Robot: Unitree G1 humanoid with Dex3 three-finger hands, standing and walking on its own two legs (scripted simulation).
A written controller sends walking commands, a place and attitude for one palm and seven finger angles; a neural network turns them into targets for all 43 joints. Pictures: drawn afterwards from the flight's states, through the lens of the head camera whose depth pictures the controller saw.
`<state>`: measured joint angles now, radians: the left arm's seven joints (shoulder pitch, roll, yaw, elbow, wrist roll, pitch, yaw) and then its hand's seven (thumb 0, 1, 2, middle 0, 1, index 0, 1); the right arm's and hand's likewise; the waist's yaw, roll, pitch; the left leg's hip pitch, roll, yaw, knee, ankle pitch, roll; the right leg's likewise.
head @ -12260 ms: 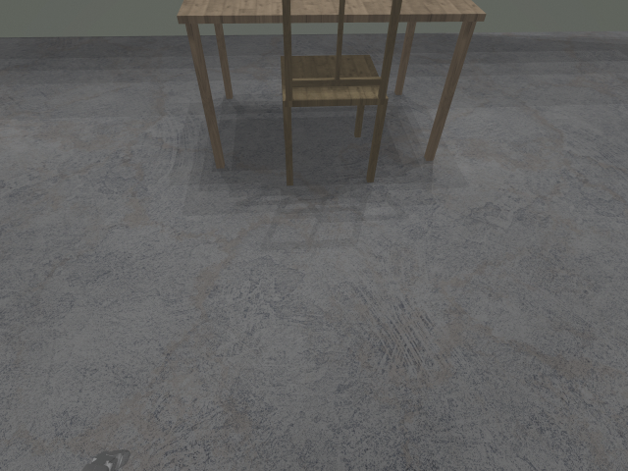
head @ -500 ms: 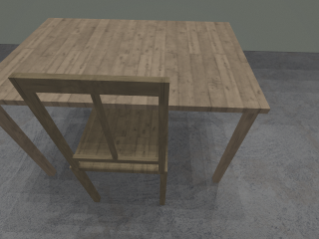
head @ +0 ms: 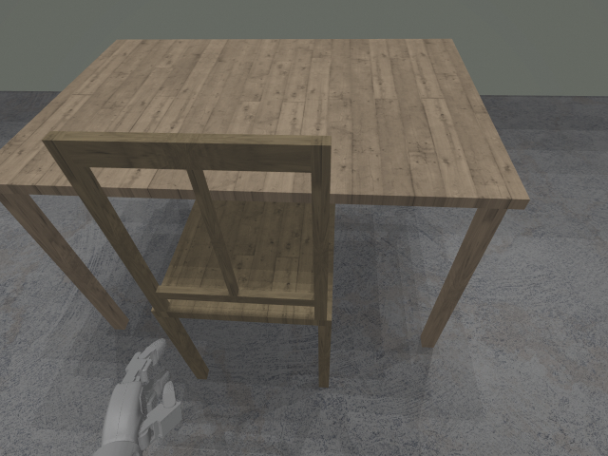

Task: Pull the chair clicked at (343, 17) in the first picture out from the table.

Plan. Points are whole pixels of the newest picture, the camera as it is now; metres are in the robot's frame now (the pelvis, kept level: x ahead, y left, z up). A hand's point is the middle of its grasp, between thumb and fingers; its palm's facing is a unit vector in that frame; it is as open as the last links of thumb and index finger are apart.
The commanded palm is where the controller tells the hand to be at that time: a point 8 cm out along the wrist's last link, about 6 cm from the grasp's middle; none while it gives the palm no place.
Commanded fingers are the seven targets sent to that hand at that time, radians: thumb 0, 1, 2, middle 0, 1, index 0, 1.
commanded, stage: raise the hand toward the chair's back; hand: left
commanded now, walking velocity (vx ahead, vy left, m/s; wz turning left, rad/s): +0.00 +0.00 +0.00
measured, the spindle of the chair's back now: (217, 241) +0.49 +0.19 -0.05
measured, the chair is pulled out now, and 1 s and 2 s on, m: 0.00 0.00 0.00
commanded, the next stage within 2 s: aim the fingers beside a spindle in 1.92 s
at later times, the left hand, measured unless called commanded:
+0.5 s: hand (190, 426) +0.17 +0.16 -0.03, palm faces -0.09 -0.99 -0.10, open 11.5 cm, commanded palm +0.15 +0.22 -0.05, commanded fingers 0.00 0.08 0.55 -0.12 -0.17 -0.12 -0.17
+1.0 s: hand (179, 402) +0.20 +0.18 -0.04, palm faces -0.07 -1.00 -0.05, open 15.6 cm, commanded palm +0.18 +0.25 -0.04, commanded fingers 0.00 -0.50 0.30 -0.06 -0.08 -0.06 -0.08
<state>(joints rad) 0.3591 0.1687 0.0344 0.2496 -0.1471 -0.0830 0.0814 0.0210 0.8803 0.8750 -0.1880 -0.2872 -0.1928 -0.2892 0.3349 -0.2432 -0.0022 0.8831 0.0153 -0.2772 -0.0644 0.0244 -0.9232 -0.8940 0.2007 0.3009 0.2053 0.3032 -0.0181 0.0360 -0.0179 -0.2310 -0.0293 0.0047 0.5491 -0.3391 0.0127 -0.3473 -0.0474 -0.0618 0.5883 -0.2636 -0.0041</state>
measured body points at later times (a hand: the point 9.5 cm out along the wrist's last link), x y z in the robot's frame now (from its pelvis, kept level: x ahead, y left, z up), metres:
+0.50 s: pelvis -0.05 -0.02 -0.10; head +0.03 -0.02 +0.34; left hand +0.17 +0.21 -0.03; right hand +0.18 -0.21 -0.18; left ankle -0.03 +0.11 -0.73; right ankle +0.03 -0.11 -0.73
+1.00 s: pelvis -0.02 +0.00 -0.08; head +0.05 +0.01 +0.36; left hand +0.20 +0.24 -0.03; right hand +0.17 -0.25 -0.15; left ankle -0.03 +0.11 -0.73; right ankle +0.03 -0.11 -0.73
